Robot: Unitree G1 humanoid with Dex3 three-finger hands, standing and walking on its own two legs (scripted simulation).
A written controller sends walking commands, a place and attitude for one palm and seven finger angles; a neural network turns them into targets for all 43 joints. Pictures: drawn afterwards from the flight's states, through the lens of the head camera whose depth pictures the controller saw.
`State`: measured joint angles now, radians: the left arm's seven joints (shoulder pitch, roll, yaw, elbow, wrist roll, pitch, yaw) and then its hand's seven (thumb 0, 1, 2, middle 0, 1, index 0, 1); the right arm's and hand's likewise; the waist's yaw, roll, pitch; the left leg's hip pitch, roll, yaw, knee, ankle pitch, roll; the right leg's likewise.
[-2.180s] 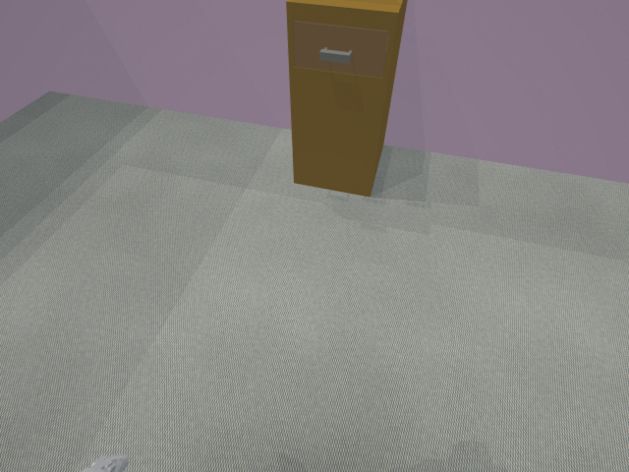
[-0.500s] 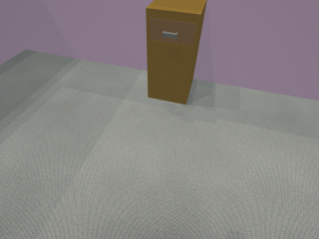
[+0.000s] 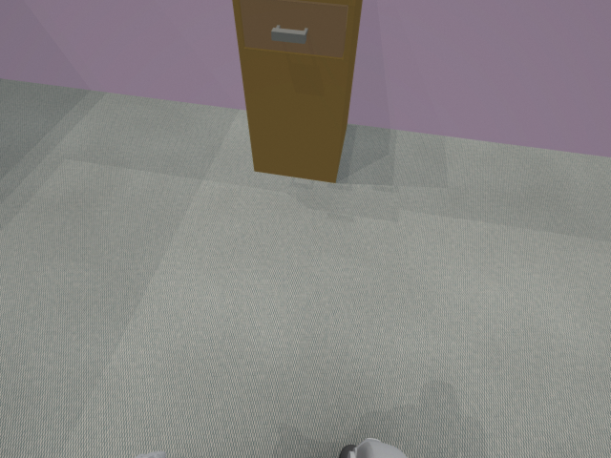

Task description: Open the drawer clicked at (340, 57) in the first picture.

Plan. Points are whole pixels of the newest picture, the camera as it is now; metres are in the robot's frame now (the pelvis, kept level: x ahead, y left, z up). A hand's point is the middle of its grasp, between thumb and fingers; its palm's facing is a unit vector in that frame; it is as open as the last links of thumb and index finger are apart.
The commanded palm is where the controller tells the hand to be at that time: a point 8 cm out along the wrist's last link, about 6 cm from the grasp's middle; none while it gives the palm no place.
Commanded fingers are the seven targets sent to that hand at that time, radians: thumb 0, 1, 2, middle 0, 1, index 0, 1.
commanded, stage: walk to a spot facing it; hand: left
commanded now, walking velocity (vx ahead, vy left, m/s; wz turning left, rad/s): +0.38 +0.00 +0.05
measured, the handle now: (290, 32) +1.31 +0.07 -0.08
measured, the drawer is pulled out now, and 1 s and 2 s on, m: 0.00 0.00 0.00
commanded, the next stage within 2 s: turn to face it in 0.80 s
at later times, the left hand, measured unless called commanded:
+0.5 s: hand (177, 416) +0.20 +0.20 -0.16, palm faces +0.07 -0.99 -0.13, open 7.4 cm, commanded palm none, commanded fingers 0.00 0.90 0.90 -0.20 -0.30 -0.20 -0.30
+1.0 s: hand (236, 262) +0.48 +0.14 -0.15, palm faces +0.06 -0.97 -0.23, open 7.2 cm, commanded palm none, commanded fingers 0.00 0.90 0.90 -0.20 -0.30 -0.20 -0.30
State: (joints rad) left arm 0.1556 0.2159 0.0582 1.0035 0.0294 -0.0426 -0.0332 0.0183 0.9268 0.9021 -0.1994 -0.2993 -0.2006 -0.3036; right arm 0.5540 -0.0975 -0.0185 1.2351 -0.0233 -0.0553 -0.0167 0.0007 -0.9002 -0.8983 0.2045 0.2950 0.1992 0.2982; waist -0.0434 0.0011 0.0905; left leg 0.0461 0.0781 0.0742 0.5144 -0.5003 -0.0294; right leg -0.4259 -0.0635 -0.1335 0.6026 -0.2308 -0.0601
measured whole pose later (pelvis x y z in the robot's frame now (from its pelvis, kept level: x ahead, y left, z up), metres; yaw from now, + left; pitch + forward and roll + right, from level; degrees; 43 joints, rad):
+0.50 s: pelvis +0.19 +0.03 +0.02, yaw +1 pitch -1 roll -1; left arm 0.29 0.18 0.07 1.08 0.04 -0.01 -0.03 0.01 0.91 0.90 -0.20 -0.30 -0.20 -0.30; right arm 0.30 -0.14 -0.05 1.04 -0.03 -0.09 -0.02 -0.01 -0.94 -0.90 0.20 0.29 0.20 0.30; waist 0.00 -0.05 0.00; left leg -0.20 0.06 0.21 0.50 -0.28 0.04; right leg -0.50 -0.09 -0.07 1.16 -0.28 -0.01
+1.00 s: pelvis +0.42 -0.04 +0.02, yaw +2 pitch -1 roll +0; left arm 0.20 0.16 0.05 1.05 0.03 -0.07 0.02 -0.01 0.95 0.90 -0.20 -0.30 -0.20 -0.30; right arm 0.29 -0.16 -0.06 1.10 -0.03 -0.01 -0.01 0.00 -0.91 -0.90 0.20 0.29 0.19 0.30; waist -0.03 0.03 0.05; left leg -0.51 0.13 0.08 1.11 -0.31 -0.01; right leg -0.26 -0.04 -0.22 0.51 -0.23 -0.06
